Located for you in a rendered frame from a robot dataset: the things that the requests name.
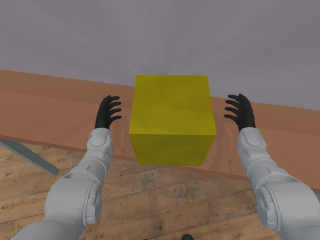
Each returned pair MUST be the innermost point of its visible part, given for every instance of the table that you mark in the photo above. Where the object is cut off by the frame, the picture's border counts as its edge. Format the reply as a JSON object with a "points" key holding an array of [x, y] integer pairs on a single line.
{"points": [[59, 112]]}

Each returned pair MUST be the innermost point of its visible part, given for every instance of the left robot hand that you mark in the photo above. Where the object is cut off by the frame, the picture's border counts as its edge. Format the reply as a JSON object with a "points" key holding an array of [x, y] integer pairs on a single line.
{"points": [[103, 118]]}

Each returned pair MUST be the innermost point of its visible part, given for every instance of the right robot hand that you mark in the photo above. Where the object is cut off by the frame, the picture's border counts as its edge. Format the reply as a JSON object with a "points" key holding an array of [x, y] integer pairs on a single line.
{"points": [[245, 117]]}

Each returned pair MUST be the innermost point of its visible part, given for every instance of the right robot upper arm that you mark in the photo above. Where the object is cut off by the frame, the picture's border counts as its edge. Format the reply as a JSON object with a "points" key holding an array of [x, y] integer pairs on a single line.
{"points": [[290, 209]]}

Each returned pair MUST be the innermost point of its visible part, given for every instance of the carton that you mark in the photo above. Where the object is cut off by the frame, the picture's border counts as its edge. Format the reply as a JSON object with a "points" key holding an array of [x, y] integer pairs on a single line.
{"points": [[172, 120]]}

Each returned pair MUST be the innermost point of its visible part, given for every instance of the robot left forearm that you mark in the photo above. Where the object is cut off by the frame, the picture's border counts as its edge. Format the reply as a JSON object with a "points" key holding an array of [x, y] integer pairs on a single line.
{"points": [[96, 161]]}

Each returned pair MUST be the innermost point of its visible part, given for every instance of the robot right forearm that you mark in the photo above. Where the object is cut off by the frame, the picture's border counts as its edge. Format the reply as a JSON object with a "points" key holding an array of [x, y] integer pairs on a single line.
{"points": [[257, 163]]}

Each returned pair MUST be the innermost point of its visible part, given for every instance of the left robot upper arm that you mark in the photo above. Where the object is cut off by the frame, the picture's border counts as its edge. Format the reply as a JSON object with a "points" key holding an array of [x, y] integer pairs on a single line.
{"points": [[73, 204]]}

